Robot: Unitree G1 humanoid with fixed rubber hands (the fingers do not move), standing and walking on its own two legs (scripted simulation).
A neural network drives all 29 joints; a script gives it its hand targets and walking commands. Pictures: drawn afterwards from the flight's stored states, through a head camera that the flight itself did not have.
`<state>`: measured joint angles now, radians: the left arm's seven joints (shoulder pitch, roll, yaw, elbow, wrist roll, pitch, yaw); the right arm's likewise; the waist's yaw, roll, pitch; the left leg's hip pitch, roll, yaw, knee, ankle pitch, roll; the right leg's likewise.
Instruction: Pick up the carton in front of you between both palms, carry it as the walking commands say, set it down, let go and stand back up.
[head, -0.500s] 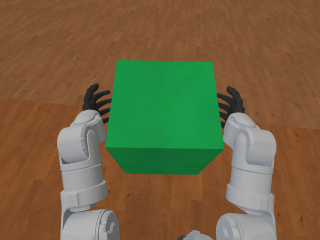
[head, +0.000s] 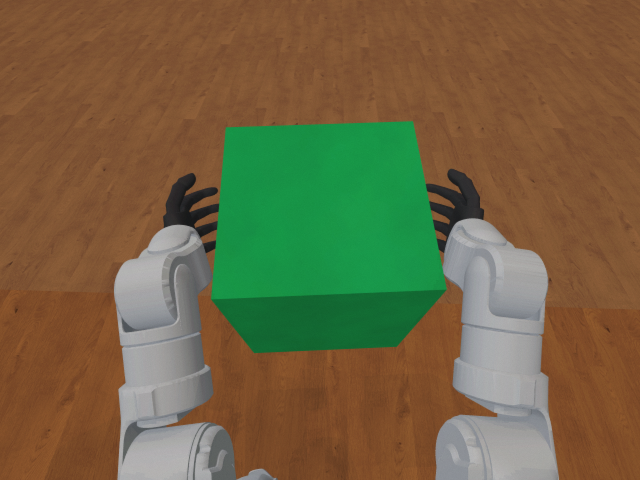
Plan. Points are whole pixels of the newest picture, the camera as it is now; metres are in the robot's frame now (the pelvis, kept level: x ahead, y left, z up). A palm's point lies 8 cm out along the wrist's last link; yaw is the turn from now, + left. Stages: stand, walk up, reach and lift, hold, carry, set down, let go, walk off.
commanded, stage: carry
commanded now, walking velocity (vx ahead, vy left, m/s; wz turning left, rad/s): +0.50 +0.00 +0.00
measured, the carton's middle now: (323, 252) +0.37 -0.01 +0.09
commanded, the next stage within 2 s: none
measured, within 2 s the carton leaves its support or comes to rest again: neither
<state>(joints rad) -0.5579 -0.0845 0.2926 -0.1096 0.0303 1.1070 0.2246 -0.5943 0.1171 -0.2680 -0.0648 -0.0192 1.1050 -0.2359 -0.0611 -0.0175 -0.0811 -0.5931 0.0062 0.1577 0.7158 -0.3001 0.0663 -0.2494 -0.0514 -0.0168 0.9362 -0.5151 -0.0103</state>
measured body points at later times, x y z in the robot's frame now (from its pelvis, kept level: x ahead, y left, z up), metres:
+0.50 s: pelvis +0.31 -0.03 +0.03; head +0.32 -0.03 +0.48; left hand +0.65 +0.16 +0.16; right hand +0.67 -0.16 +0.16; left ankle +0.15 +0.08 -0.60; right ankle +0.40 -0.10 -0.67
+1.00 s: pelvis +0.62 +0.03 +0.07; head +0.63 +0.03 +0.52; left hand +0.98 +0.17 +0.19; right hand +0.96 -0.14 +0.19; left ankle +0.68 +0.11 -0.64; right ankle +0.51 -0.09 -0.54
